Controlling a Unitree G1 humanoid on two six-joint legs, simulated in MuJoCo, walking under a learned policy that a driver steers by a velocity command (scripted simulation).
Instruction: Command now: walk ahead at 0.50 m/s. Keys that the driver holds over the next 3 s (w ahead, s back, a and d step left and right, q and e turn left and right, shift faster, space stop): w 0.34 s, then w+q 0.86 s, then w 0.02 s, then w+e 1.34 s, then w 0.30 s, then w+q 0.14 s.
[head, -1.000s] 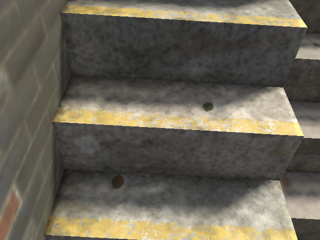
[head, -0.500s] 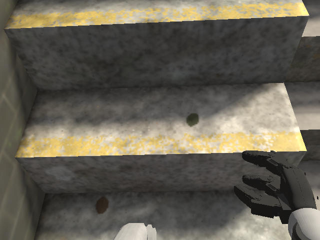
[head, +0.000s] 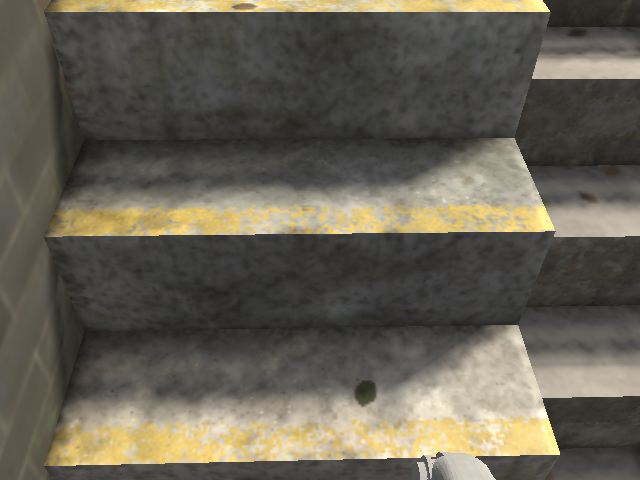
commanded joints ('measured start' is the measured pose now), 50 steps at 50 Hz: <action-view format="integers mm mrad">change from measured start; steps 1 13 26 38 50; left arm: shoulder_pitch -194 -349 -37 29 -207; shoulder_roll -17 32 194 383 174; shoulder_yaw -8 13 79 111 17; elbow -148 -304 11 103 -163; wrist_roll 10 -16 54 61 3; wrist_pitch -16 -32 -98 -216 -118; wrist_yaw -4 7 51 30 -82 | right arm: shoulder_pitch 94 163 -169 -243 124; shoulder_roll -89 -176 -83 -239 -224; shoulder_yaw -24 -74 -35 -81 -41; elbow -15 -26 -320 -389 -311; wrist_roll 6 -35 -38 -55 -15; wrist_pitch -28 -22 1 132 141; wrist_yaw -4 -2 78 46 -28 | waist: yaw -29 -127 -36 -144 -185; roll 53 126 39 28 343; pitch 107 129 -19 102 -122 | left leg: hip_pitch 251 507 -430 -760 156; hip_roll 309 366 87 -8 -106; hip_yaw -466 -355 -246 -148 -459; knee -425 -545 1399 1492 214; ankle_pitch -405 -238 49 -143 172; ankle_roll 155 133 -69 -68 137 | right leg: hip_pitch -354 -302 801 1162 481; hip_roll -66 -186 -325 -332 66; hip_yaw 28 101 376 -32 28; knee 35 -471 -1749 -2007 -596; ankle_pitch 1 -314 -269 183 -349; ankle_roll -11 17 -20 -45 124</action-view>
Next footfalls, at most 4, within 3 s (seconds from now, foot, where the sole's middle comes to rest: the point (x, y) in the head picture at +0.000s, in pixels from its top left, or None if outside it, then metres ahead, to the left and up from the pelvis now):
0.34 right None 0.22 -0.27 -0.54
0.92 left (333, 470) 0.40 0.02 -0.33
1.48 right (320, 407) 0.49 0.04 -0.33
1.76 left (166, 247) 0.61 0.25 -0.12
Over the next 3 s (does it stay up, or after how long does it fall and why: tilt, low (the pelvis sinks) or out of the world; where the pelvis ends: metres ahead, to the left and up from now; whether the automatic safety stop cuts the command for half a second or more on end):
stays up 0.88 0.08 0.84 its command is cut before an obstacle after 1.3 s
